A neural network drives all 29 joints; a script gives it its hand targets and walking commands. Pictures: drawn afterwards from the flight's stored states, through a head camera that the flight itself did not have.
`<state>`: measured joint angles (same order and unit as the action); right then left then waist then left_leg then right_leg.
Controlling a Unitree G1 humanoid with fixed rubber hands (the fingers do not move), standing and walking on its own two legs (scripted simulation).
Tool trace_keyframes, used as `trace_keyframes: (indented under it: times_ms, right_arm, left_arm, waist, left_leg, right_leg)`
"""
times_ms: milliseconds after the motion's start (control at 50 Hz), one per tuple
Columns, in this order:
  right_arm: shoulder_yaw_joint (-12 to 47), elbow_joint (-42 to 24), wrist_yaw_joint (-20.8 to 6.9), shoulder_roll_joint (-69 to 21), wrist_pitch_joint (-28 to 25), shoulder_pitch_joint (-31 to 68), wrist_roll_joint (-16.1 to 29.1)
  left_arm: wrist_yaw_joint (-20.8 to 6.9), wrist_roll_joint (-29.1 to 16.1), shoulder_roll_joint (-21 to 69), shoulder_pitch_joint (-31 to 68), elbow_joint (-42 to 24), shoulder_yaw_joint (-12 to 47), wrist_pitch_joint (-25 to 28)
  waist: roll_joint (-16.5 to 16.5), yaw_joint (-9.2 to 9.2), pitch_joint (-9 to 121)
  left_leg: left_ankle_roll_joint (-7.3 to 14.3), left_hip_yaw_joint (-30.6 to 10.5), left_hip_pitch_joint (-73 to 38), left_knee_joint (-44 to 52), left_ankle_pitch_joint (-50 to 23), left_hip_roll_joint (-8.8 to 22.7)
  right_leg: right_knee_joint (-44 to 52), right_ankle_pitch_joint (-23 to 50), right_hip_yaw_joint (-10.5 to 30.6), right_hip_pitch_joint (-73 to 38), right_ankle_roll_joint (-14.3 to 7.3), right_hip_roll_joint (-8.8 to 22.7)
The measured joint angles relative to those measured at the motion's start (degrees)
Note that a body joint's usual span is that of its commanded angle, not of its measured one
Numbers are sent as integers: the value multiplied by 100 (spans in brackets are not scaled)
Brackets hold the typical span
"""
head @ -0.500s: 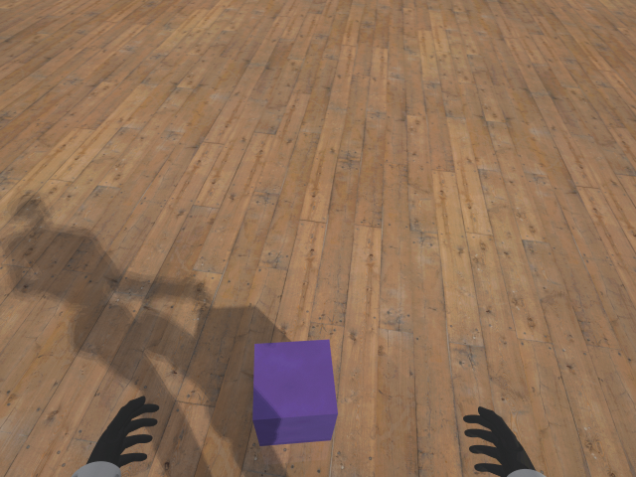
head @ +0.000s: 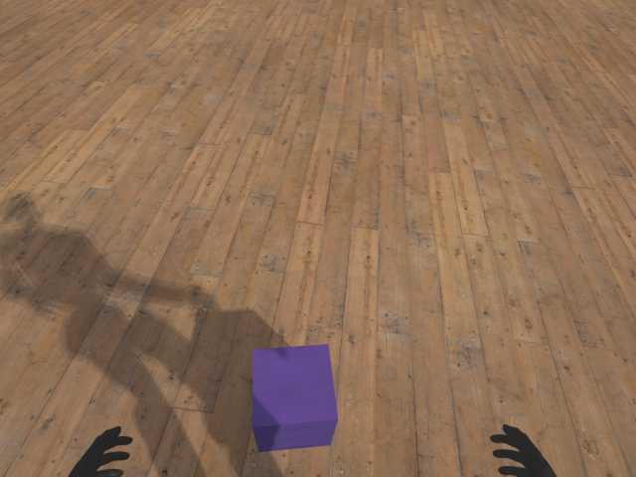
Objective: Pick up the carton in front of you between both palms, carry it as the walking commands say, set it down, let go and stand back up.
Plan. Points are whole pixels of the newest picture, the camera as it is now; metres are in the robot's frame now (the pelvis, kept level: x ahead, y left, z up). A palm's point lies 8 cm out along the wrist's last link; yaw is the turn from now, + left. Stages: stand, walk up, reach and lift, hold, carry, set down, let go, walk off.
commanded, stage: stand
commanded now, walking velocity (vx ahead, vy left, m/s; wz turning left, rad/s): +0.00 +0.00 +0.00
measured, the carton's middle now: (293, 398) +0.43 +0.03 -0.65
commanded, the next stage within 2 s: none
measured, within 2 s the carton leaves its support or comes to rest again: neither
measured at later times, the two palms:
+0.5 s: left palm out of the picture +0.09 +0.30 -0.10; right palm out of the picture +0.09 -0.30 -0.09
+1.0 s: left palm out of the picture +0.06 +0.30 -0.10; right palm out of the picture +0.07 -0.31 -0.09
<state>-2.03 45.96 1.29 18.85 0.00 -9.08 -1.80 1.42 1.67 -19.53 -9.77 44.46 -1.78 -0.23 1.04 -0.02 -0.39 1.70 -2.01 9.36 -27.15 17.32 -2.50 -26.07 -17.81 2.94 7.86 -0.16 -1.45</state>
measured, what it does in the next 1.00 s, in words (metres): stands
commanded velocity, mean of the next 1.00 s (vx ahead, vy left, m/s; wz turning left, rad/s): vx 0.00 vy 0.00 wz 0.00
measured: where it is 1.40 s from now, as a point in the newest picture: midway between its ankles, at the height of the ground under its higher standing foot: outside the picture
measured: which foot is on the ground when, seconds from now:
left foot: down 0.00-1.00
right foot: down 0.00-1.00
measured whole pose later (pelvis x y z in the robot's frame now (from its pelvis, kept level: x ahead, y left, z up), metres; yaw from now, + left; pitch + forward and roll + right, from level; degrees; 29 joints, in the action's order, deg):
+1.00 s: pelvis -0.03 +0.00 +0.01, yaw +0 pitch -2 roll +0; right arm -0.3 58.6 0.7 21.7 -0.9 -6.9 -0.8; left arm 0.8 1.0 -22.1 -8.3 57.2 0.0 0.7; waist 0.6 0.2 -1.5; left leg 1.2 -2.0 6.4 -20.1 11.4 -2.0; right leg -19.6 -12.0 3.2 5.2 -0.2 -1.4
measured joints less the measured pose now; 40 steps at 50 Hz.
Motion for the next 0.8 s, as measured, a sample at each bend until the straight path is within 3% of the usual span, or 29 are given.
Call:
trace_keyframes:
  times_ms: [800]
  right_arm:
    - [149, 1126, -51, 256, -80, 171, 86]
  left_arm:
    - [-53, -61, -219, 103, 1116, 164, 85]
  waist:
    - [-34, 20, -90]
  left_leg:
    - [-42, 4, -294, 642, -537, 47]
  right_leg:
    - [593, 521, 13, -265, -8, 5]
